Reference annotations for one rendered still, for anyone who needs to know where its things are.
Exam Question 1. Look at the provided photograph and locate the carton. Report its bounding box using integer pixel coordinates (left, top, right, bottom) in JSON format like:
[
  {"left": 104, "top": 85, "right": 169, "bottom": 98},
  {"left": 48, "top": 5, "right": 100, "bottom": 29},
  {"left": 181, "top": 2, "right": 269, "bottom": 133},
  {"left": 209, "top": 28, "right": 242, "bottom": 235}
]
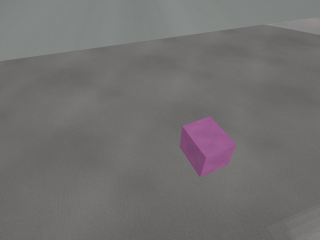
[{"left": 180, "top": 116, "right": 237, "bottom": 178}]

